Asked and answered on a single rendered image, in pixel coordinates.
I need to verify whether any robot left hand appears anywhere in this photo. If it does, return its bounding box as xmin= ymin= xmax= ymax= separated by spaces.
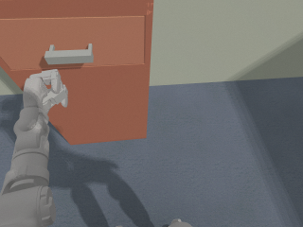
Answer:
xmin=23 ymin=69 xmax=68 ymax=114

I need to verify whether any robot right shin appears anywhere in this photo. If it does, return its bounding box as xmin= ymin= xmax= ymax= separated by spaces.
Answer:
xmin=170 ymin=218 xmax=181 ymax=225

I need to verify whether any drawer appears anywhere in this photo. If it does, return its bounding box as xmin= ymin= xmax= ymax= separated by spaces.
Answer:
xmin=0 ymin=15 xmax=145 ymax=70

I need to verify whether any left robot upper arm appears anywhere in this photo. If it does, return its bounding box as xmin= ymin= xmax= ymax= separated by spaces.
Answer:
xmin=0 ymin=185 xmax=57 ymax=227

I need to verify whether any robot left forearm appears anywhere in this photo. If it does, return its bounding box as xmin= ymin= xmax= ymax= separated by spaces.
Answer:
xmin=0 ymin=107 xmax=50 ymax=197

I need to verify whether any cabinet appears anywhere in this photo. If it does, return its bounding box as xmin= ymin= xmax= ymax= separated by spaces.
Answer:
xmin=0 ymin=0 xmax=154 ymax=146

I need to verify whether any handle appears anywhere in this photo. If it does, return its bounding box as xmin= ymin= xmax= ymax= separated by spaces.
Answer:
xmin=44 ymin=44 xmax=94 ymax=65

